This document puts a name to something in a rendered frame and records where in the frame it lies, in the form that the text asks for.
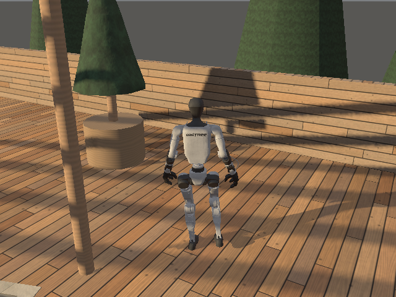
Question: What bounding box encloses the robot left shin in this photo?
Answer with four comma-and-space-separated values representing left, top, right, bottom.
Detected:
184, 204, 196, 242

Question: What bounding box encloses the left robot hand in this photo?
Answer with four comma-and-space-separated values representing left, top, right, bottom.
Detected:
163, 171, 177, 185

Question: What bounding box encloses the left robot forearm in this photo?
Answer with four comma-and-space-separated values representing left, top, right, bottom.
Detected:
164, 150, 175, 173

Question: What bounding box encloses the robot left upper arm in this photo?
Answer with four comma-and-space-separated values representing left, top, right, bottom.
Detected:
168, 125, 184, 159

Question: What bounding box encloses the humanoid robot torso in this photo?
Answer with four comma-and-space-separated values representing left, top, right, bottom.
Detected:
183, 121, 211, 186

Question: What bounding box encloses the robot right upper arm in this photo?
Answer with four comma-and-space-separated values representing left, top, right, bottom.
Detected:
209, 124, 228, 158

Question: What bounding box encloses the right robot hand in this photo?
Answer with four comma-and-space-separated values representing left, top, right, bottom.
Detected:
225, 172, 239, 188

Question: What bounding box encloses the right robot forearm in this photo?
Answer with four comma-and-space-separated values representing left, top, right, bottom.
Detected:
222, 149, 236, 175

